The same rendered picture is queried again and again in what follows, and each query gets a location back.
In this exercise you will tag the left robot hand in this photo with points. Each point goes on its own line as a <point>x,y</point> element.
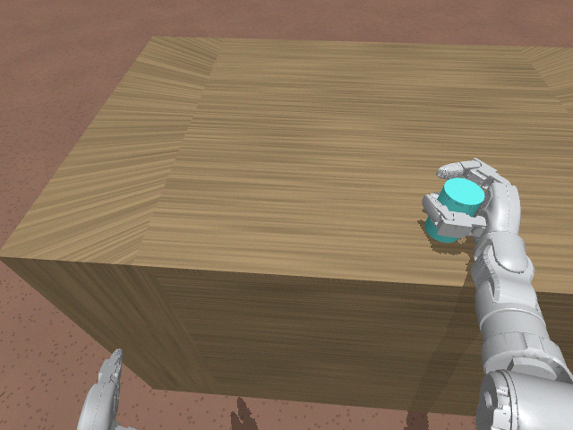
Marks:
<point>101,405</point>

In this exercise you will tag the right robot arm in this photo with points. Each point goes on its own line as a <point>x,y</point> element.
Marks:
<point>527,384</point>

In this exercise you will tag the can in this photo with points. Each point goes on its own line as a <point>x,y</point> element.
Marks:
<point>460,195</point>

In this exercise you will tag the right robot hand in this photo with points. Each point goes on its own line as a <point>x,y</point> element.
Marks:
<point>499,211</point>

